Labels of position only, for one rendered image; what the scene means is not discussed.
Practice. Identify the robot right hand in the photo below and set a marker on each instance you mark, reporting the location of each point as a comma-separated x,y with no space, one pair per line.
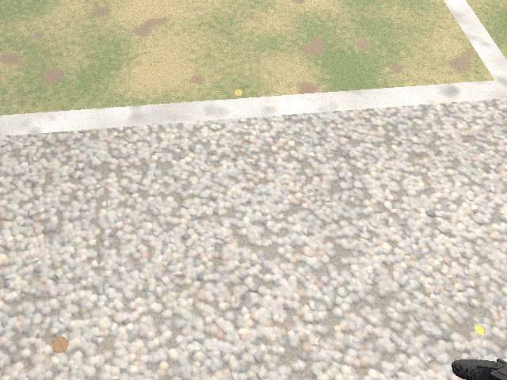
473,369

